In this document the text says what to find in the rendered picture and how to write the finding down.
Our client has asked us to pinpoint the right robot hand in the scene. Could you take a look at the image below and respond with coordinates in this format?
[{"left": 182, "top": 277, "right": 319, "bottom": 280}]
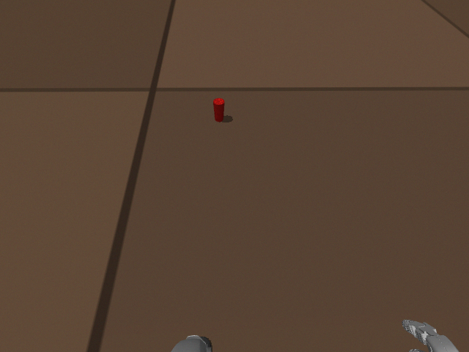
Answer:
[{"left": 402, "top": 320, "right": 459, "bottom": 352}]

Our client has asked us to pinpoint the left robot foot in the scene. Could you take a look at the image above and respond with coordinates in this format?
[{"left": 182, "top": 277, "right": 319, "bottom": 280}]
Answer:
[{"left": 201, "top": 337, "right": 212, "bottom": 348}]

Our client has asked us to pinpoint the cup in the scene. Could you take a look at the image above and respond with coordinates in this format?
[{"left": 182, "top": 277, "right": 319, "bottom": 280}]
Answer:
[{"left": 213, "top": 98, "right": 224, "bottom": 122}]

